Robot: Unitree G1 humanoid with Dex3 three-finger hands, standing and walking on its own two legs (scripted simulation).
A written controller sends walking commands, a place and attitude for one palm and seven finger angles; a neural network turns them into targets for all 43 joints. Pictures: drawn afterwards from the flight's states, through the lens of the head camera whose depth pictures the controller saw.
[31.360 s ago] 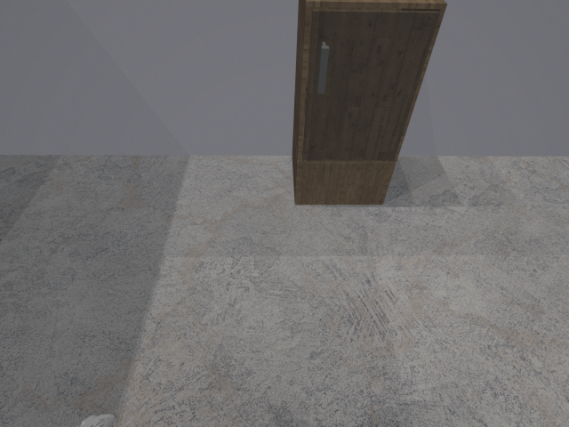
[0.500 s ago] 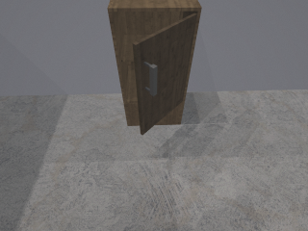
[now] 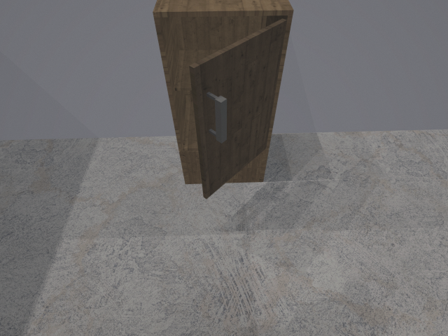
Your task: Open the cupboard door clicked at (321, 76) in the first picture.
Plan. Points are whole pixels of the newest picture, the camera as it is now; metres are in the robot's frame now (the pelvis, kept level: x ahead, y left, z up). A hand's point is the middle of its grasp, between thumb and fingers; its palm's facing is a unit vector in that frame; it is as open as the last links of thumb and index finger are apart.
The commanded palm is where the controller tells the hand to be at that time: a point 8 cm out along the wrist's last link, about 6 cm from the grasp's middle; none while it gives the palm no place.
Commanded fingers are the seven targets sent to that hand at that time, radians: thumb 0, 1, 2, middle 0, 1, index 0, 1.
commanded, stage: look to check the result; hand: left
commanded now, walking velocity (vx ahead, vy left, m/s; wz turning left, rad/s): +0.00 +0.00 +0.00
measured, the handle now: (216, 117) +0.71 +0.07 -0.05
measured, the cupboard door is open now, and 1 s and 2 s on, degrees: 45 45 45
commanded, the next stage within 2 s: walk to a spot facing it in 0.16 s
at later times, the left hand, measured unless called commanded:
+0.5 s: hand out of the picture +0.03 +0.17 -0.18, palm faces -0.02 -0.98 -0.21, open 7.4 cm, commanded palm none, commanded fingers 0.00 0.90 0.90 -0.20 -0.30 -0.20 -0.30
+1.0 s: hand out of the picture +0.10 +0.12 -0.16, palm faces -0.26 -0.92 -0.29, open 7.4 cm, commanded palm none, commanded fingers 0.00 0.90 0.90 -0.20 -0.30 -0.20 -0.30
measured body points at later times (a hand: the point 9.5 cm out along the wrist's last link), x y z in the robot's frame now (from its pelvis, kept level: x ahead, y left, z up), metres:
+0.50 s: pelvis +0.00 -0.01 -0.01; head +0.03 -0.01 +0.44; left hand +0.03 +0.23 -0.16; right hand +0.01 -0.24 -0.17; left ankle -0.02 +0.11 -0.74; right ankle +0.01 -0.11 -0.74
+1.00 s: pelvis +0.00 -0.06 +0.00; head +0.06 -0.10 +0.44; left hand +0.12 +0.17 -0.14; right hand +0.03 -0.33 -0.16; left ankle +0.02 +0.11 -0.66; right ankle -0.01 -0.12 -0.75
